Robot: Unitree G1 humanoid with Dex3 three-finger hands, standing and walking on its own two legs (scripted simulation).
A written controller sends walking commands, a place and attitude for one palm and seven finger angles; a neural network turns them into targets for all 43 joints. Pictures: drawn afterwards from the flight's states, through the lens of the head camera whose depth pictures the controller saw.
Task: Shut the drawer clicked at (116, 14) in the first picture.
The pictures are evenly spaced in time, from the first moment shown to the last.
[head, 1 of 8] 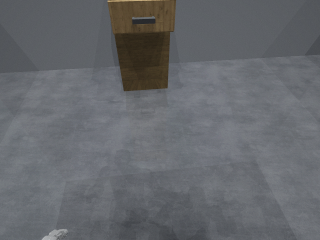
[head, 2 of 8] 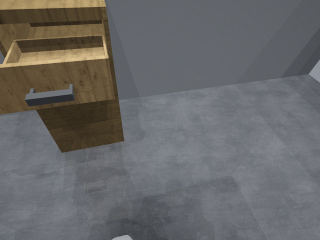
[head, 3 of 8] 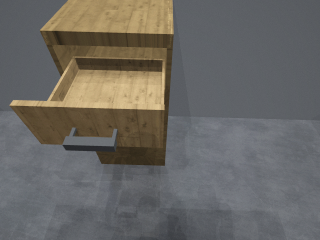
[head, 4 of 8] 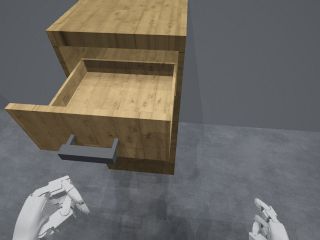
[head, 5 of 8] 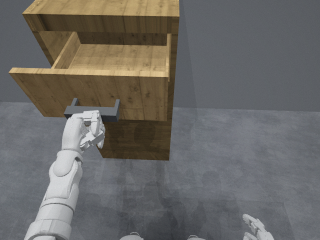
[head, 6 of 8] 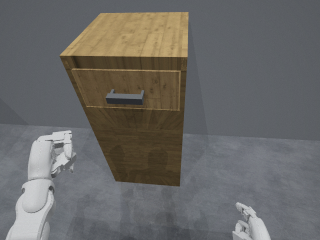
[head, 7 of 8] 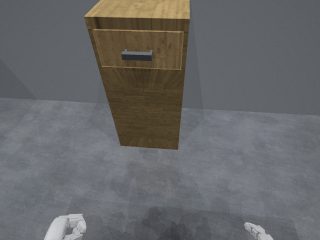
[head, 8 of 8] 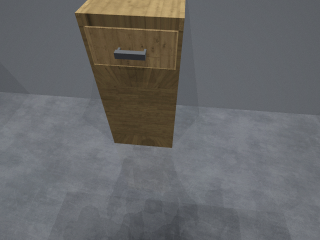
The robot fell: no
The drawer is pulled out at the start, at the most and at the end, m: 0.29 0.29 0.00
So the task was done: yes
